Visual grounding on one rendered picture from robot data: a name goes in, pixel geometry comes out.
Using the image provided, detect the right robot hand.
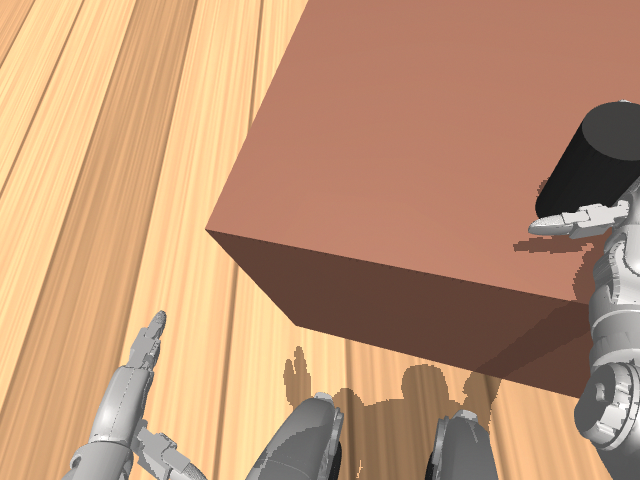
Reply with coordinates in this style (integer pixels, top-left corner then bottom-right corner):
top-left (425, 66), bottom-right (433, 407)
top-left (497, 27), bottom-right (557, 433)
top-left (528, 99), bottom-right (640, 239)

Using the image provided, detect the left robot arm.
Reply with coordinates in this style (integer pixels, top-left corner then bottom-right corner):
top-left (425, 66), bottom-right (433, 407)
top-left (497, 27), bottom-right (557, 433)
top-left (61, 441), bottom-right (134, 480)

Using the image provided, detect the right robot arm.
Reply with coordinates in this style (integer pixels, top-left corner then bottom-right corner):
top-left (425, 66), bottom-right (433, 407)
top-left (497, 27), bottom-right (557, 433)
top-left (574, 224), bottom-right (640, 480)

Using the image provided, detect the can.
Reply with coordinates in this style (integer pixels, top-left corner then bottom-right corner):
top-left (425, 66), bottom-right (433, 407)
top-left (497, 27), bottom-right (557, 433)
top-left (535, 102), bottom-right (640, 219)

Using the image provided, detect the left robot hand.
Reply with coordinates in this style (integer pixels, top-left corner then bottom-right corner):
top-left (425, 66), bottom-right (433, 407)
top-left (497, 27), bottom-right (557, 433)
top-left (88, 310), bottom-right (207, 480)

